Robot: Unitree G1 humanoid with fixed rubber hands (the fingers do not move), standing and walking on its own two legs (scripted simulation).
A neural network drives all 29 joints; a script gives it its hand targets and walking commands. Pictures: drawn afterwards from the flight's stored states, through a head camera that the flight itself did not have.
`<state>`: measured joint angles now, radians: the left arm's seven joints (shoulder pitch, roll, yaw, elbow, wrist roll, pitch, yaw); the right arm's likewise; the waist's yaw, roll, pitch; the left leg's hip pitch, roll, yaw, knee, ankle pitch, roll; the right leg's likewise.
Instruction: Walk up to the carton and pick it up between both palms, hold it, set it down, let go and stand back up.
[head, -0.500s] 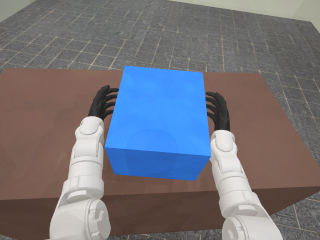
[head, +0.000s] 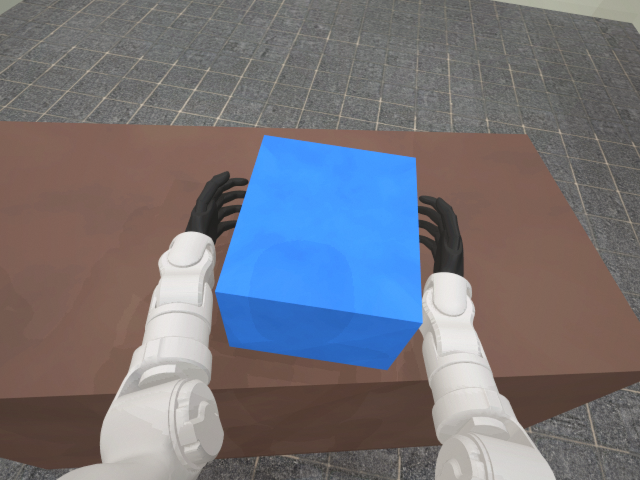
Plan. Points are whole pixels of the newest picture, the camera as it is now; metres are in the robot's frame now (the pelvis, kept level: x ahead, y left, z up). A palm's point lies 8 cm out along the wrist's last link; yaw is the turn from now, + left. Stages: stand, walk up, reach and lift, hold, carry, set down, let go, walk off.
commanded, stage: set down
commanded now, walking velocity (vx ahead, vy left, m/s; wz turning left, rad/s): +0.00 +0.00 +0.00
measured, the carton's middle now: (324, 250) +0.39 -0.02 +0.02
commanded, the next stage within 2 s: none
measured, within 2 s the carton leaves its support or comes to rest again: neither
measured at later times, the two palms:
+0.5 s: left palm (208, 239) +0.41 +0.14 +0.02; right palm (432, 274) +0.35 -0.16 +0.03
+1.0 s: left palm (210, 254) +0.40 +0.14 +0.00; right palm (430, 289) +0.33 -0.16 +0.01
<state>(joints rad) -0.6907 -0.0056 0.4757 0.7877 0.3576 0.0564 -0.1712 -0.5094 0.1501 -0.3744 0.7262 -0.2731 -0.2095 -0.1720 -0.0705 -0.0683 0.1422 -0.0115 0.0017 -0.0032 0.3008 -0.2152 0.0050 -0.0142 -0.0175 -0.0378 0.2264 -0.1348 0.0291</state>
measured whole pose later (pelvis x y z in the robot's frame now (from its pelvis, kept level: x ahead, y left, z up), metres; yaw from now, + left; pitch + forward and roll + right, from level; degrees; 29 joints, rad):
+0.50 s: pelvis +0.01 +0.00 +0.00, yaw +0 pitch +2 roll -1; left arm -0.70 0.02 0.49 0.92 0.40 -0.06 -0.17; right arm -0.50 0.16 -0.44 0.85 -0.32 -0.35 -0.19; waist -0.07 -0.07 0.09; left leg -0.12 0.00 0.00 0.30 -0.22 0.01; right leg -0.13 -0.02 -0.04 0.23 -0.13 0.03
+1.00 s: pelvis +0.00 +0.00 +0.00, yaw +0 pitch +7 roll -1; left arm -0.71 0.04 0.47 1.04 0.40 -0.20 -0.13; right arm -0.50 0.16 -0.49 0.95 -0.34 -0.48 -0.20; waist -0.07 -0.07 0.04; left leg -0.24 0.00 0.00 0.33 -0.20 0.01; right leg -0.23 -0.02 -0.04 0.23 -0.11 0.03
